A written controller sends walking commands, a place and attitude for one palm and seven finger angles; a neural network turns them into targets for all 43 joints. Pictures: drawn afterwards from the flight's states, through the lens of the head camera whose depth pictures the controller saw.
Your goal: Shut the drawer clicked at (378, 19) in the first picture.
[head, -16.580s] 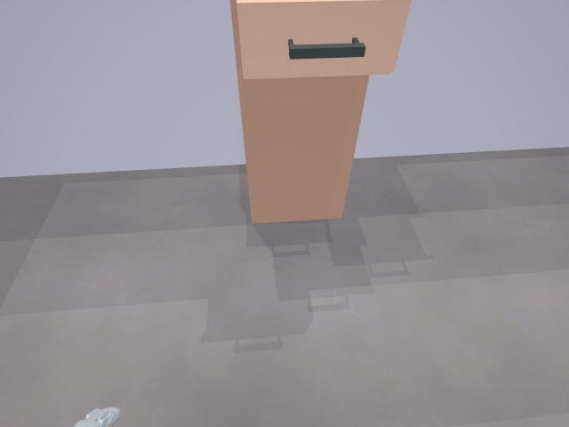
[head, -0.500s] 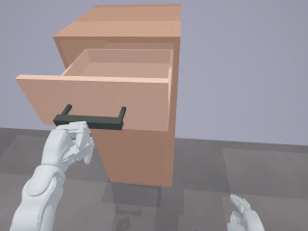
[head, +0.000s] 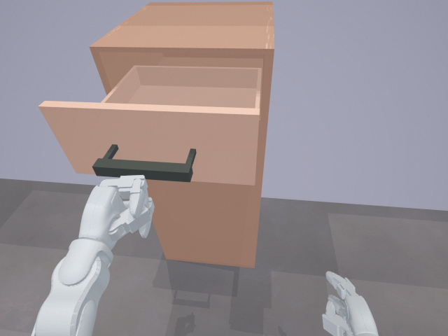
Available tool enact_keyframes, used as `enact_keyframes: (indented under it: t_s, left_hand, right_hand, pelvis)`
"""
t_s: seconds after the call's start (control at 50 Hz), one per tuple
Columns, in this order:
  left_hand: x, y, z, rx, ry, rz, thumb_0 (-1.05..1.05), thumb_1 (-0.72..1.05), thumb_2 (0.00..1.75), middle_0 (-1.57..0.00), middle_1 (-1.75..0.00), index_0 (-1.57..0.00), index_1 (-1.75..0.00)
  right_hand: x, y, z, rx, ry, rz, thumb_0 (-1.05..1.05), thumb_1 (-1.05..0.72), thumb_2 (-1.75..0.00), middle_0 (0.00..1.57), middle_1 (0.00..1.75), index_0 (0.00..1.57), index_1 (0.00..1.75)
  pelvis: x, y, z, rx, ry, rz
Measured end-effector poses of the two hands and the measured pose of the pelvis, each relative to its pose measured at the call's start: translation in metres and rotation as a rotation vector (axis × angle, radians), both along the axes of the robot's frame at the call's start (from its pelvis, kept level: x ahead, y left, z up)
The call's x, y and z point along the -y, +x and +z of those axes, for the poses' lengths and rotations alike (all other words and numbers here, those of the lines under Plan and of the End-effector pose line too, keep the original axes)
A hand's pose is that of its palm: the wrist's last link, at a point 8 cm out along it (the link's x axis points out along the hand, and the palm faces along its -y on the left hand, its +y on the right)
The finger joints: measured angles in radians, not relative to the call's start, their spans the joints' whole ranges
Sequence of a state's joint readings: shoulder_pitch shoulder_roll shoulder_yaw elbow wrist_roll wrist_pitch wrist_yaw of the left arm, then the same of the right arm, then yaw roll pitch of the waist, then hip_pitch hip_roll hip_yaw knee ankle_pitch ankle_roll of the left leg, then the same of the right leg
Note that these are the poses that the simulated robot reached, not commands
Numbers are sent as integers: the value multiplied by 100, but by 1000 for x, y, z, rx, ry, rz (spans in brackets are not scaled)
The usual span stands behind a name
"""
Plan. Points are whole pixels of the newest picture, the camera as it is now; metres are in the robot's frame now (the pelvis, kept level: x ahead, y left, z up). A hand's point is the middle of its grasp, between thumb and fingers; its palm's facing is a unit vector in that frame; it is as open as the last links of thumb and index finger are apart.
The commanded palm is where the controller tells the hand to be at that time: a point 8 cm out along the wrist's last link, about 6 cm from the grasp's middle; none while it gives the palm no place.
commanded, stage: push the drawer shut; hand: left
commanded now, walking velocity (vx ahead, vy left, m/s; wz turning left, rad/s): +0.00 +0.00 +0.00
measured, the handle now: (147, 161) +0.36 +0.17 +0.16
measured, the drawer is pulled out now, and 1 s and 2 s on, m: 0.25 0.15 0.03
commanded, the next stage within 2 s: none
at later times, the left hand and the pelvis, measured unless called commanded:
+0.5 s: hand (161, 190) +0.30 +0.13 +0.15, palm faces -0.03 -1.00 -0.04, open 3.3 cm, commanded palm +0.30 +0.18 +0.16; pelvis -0.01 +0.00 +0.00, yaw +1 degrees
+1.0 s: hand (175, 157) +0.38 +0.13 +0.15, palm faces -0.03 -1.00 -0.02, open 3.4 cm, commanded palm +0.37 +0.18 +0.16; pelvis +0.00 +0.00 +0.00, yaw +0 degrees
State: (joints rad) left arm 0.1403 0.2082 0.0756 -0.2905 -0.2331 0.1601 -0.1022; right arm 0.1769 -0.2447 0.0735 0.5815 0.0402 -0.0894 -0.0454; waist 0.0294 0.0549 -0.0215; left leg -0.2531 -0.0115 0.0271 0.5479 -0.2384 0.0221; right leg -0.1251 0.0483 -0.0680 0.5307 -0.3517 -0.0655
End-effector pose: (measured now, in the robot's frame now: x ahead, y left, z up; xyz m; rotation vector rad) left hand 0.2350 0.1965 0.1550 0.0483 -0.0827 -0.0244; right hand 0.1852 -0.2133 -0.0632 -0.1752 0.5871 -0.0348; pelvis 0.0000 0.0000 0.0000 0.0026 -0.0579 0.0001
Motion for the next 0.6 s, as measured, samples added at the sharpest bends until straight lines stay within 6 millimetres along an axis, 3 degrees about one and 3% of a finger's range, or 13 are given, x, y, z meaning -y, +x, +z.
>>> enact_keyframes:
  t_s: [0.08,0.22,0.42,0.6]
  left_hand:
    - [4,9,12,52,-9,-13,2,90,90,-140,-160,-140,-160]
    - [12,30,-3,-59,-11,-50,1,90,90,-140,-160,-140,-160]
    - [9,38,-2,-29,-11,-11,5,82,91,-140,-160,-140,-160]
    - [12,62,1,-49,-4,0,6,82,94,-140,-160,-140,-160]
  right_hand:
    - [-3,-3,-2,-9,2,4,1,-90,-90,20,30,20,30]
    - [-2,-14,-7,-60,9,-25,1,-90,-90,20,30,20,30]
    - [5,-22,-13,-102,-14,-25,1,-90,-90,20,30,20,30]
    - [8,-28,-19,-136,-17,-26,1,-90,-90,20,30,20,30]
  pelvis:
    - [-2,-3,0,3,-3,5]
    - [-4,-4,2,0,0,-5]
    - [-2,-7,2,10,-2,3]
    - [1,-14,3,1,-4,16]
